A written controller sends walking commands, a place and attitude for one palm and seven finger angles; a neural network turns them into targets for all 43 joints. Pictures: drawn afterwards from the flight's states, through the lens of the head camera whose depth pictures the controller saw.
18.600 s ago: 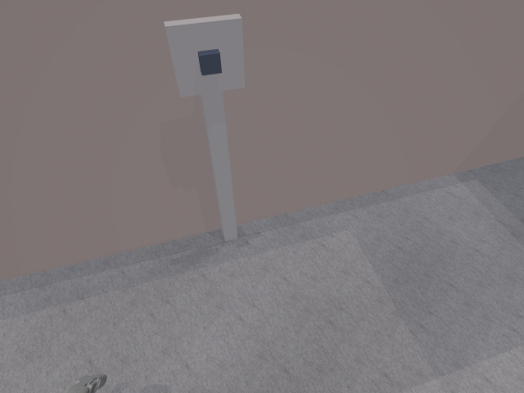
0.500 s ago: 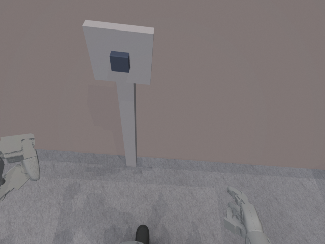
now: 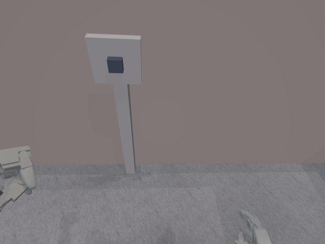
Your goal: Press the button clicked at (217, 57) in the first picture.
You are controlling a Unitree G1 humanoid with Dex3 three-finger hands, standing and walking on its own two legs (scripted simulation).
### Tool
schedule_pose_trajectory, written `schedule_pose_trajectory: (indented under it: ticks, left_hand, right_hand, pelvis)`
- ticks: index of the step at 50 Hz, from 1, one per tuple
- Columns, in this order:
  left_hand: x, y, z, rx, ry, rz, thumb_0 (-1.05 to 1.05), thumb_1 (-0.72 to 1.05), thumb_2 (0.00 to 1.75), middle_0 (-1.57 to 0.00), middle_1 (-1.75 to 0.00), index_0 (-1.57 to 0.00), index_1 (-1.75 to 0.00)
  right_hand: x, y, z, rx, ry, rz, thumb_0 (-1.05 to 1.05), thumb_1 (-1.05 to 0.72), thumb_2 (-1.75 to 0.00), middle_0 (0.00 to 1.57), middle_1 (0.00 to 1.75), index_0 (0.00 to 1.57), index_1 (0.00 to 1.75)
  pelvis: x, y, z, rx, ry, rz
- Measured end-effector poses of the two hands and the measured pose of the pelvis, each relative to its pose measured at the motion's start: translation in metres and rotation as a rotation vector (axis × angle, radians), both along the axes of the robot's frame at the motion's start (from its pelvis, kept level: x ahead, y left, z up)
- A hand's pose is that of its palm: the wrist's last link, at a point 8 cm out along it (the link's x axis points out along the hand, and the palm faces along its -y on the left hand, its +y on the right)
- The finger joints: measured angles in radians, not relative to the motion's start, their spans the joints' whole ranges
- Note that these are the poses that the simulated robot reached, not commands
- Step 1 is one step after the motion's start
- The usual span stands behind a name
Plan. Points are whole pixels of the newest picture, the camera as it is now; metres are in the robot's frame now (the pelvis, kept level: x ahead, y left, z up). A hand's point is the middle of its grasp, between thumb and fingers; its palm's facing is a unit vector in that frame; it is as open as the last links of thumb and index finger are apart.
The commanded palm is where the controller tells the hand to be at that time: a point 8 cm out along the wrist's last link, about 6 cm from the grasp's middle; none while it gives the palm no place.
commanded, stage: stop stepping back and stand still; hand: left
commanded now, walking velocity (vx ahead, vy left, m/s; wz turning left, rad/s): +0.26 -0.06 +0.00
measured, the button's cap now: (115, 64) +0.67 +0.18 +0.10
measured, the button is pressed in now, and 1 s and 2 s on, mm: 0 0 0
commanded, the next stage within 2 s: let the arm hang, fingers relaxed in 0.32 s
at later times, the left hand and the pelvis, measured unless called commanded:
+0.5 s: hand (41, 202) +0.19 +0.24 +0.08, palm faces +0.26 -0.84 -0.48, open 3.0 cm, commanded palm none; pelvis -0.01 +0.00 -0.01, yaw +3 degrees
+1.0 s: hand out of the picture -0.08 +0.19 -0.17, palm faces +0.09 -0.97 -0.22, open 5.5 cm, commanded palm none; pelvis -0.01 +0.02 +0.01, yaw +3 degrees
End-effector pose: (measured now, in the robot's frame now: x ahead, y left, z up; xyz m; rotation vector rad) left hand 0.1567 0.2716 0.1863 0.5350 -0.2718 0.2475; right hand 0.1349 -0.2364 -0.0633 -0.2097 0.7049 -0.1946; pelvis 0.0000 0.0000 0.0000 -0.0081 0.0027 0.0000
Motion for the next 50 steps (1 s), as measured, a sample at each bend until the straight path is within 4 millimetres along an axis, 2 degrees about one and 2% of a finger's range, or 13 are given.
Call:
schedule_pose_trajectory:
  ticks: [6, 11, 17, 21, 23, 25, 27, 30, 33, 37, 43, 46, 50]
  left_hand:
    - [-0.03, 0.016, -0.001, -0.022, -0.038, 0.085, 0.01, 0.89, 0.9, -1.31, -1.5, -1.3, -1.5]
    - [-0.027, 0.028, -0.012, -0.081, -0.092, 0.132, 0.01, 0.89, 0.9, -1.31, -1.5, -1.31, -1.5]
    - [-0.021, 0.015, -0.004, -0.041, -0.058, 0.097, 0.01, 0.89, 0.9, -1.31, -1.5, -1.3, -1.5]
    - [-0.022, 0.001, -0.003, 0.01, -0.02, 0.071, 0.01, 0.89, 0.9, -1.31, -1.5, -1.3, -1.5]
    - [-0.012, 0.004, -0.028, 0.003, 0.084, 0.07, 0.01, 0.89, 0.9, -1.3, -1.5, -1.3, -1.5]
    - [0.0, 0.012, -0.084, -0.088, 0.299, 0.122, 0.0, 0.89, 0.9, -1.29, -1.49, -1.29, -1.49]
    - [-0.001, 0.016, -0.151, -0.21, 0.544, 0.193, 0.0, 0.9, 0.9, -1.26, -1.46, -1.27, -1.47]
    - [-0.028, 0.001, -0.246, -0.369, 0.897, 0.246, 0.0, 0.9, 0.9, -1.2, -1.4, -1.2, -1.4]
    - [-0.078, -0.03, -0.31, -0.49, 1.211, 0.248, 0.0, 0.91, 0.9, -1.11, -1.32, -1.11, -1.32]
    - [-0.134, -0.023, -0.331, -0.532, 1.389, 0.369, 0.01, 0.9, 0.9, -0.97, -1.25, -0.98, -1.18]
    - [-0.206, -0.019, -0.328, -0.548, 1.602, 0.453, 0.01, 0.91, 0.9, -0.77, -1.0, -0.78, -0.95]
    - [-0.228, -0.022, -0.324, -0.553, 1.668, 0.478, 0.01, 0.91, 0.9, -0.67, -0.86, -0.67, -0.84]
    - [-0.241, -0.03, -0.321, -0.564, 1.707, 0.485, 0.01, 0.91, 0.9, -0.53, -0.69, -0.53, -0.68]
  right_hand:
    - [-0.019, 0.005, -0.012, -0.014, 0.068, 0.017, 0.01, -0.91, -0.89, 0.2, 0.3, 0.2, 0.3]
    - [-0.023, 0.01, -0.021, -0.039, 0.064, 0.015, 0.01, -0.91, -0.89, 0.2, 0.3, 0.2, 0.3]
    - [-0.019, 0.026, -0.013, 0.038, 0.017, 0.039, 0.01, -0.91, -0.89, 0.2, 0.3, 0.2, 0.3]
    - [-0.008, 0.024, -0.019, 0.059, 0.013, 0.068, 0.01, -0.9, -0.89, 0.2, 0.3, 0.2, 0.3]
    - [-0.004, 0.018, -0.029, 0.076, 0.053, 0.1, 0.01, -0.9, -0.89, 0.2, 0.3, 0.2, 0.3]
    - [-0.004, 0.01, -0.044, 0.084, 0.13, 0.108, 0.01, -0.9, -0.89, 0.2, 0.3, 0.2, 0.3]
    - [-0.008, 0.004, -0.054, 0.077, 0.199, 0.105, 0.01, -0.91, -0.89, 0.2, 0.3, 0.2, 0.3]
    - [-0.023, -0.003, -0.063, 0.044, 0.28, 0.086, 0.01, -0.91, -0.89, 0.2, 0.3, 0.2, 0.3]
    - [-0.048, -0.005, -0.063, 0.013, 0.372, 0.051, 0.0, -0.91, -0.89, 0.2, 0.3, 0.2, 0.3]
    - [-0.084, -0.002, -0.061, -0.004, 0.519, 0.027, 0.0, -0.91, -0.89, 0.2, 0.3, 0.2, 0.3]
    - [-0.127, 0.014, -0.069, 0.038, 0.677, -0.001, 0.0, -0.91, -0.89, 0.2, 0.3, 0.2, 0.3]
    - [-0.142, 0.025, -0.074, 0.071, 0.716, -0.011, 0.0, -0.91, -0.89, 0.2, 0.3, 0.2, 0.3]
    - [-0.155, 0.04, -0.079, 0.112, 0.742, -0.019, 0.0, -0.91, -0.89, 0.2, 0.3, 0.2, 0.3]
  pelvis:
    - [-0.011, 0.006, -0.002, -0.008, -0.008, -0.009]
    - [-0.017, 0.015, -0.011, -0.007, -0.035, 0.004]
    - [-0.014, 0.005, -0.002, 0.004, -0.031, 0.007]
    - [-0.012, -0.003, -0.006, -0.002, -0.022, 0.001]
    - [-0.011, -0.002, -0.006, -0.004, -0.006, 0.021]
    - [-0.01, -0.001, -0.008, 0.004, 0.0, 0.044]
    - [-0.01, 0.001, -0.01, 0.011, -0.005, 0.066]
    - [-0.01, 0.004, -0.015, 0.005, -0.024, 0.082]
    - [-0.01, 0.004, -0.013, 0.009, -0.04, 0.07]
    - [-0.008, 0.003, -0.005, -0.004, -0.036, 0.071]
    - [-0.008, 0.008, 0.003, -0.008, -0.032, 0.067]
    - [-0.009, 0.012, 0.004, -0.006, -0.035, 0.062]
    - [-0.01, 0.016, 0.005, -0.002, -0.041, 0.056]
